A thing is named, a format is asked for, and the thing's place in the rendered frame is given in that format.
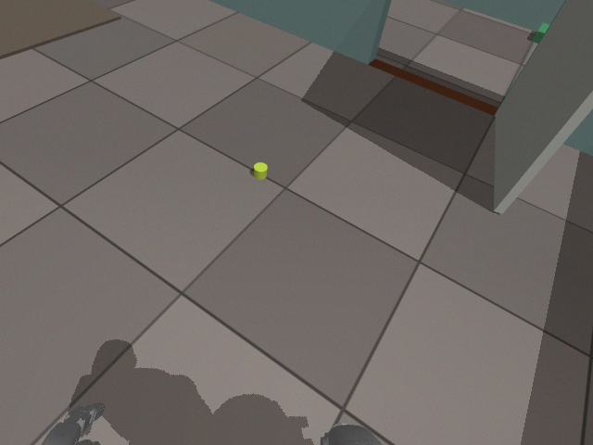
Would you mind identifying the left robot hand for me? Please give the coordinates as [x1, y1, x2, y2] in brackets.
[42, 403, 105, 445]

